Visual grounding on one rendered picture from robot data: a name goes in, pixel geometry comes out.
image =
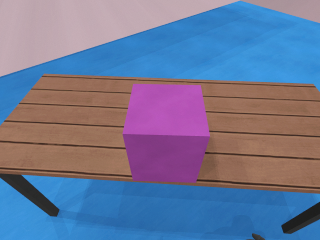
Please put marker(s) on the carton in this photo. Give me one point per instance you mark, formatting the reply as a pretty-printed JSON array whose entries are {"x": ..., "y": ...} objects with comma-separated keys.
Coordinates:
[{"x": 166, "y": 132}]

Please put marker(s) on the table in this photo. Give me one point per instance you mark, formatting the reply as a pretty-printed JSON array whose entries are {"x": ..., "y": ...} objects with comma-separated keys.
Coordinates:
[{"x": 263, "y": 136}]

